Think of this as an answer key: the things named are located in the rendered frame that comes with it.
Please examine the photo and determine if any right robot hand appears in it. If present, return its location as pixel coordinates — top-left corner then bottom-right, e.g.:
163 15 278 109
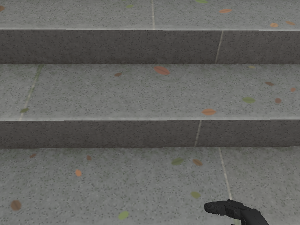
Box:
204 199 269 225

